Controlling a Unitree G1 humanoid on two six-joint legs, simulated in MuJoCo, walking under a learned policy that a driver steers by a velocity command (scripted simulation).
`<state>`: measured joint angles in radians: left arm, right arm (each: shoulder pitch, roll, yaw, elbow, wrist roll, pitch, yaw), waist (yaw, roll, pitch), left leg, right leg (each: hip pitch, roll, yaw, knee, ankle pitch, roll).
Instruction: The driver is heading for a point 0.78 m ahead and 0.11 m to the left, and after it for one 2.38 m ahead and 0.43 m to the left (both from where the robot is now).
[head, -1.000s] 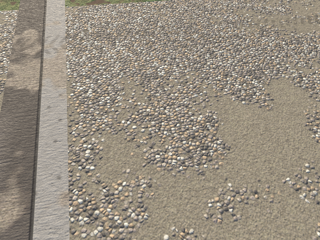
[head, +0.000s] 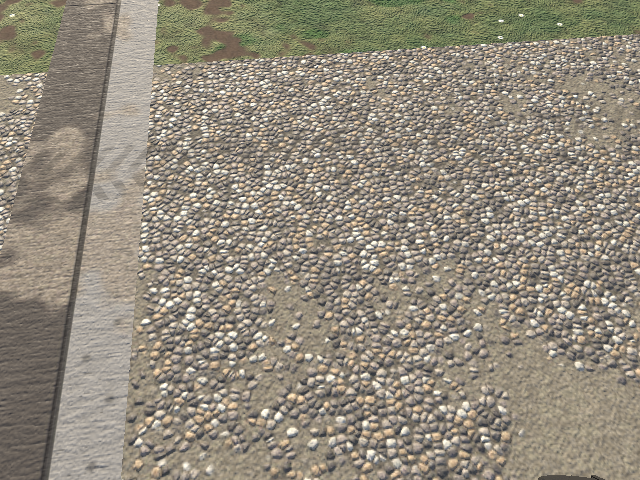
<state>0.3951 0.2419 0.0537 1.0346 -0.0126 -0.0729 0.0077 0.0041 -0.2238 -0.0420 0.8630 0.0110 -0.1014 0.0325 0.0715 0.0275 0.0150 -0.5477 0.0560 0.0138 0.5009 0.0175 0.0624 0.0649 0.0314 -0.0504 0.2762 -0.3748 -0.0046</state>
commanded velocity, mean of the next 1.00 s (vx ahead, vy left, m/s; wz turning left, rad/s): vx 0.09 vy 0.00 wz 0.00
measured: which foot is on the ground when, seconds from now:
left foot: up 0.00-0.00, down 0.02-1.00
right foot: down 0.00-0.04, up 0.06-0.40, down 0.42-1.00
